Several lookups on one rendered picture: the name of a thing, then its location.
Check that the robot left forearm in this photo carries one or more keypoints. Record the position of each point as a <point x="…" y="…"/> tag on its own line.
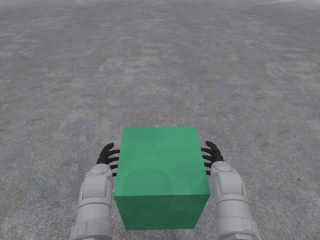
<point x="93" y="217"/>

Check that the robot left hand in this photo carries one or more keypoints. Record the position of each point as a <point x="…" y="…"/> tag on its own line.
<point x="103" y="157"/>

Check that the robot right forearm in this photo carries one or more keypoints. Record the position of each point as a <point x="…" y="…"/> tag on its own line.
<point x="234" y="219"/>

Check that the robot right hand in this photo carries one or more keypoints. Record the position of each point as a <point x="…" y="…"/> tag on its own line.
<point x="215" y="155"/>

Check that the carton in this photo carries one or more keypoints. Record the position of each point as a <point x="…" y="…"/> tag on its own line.
<point x="161" y="181"/>

